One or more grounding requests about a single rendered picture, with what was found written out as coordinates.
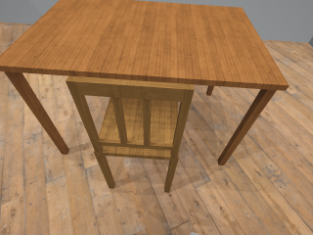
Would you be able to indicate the chair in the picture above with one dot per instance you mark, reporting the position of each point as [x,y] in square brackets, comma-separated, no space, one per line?
[141,119]

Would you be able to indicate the table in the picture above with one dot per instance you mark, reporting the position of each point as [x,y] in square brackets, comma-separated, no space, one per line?
[146,41]

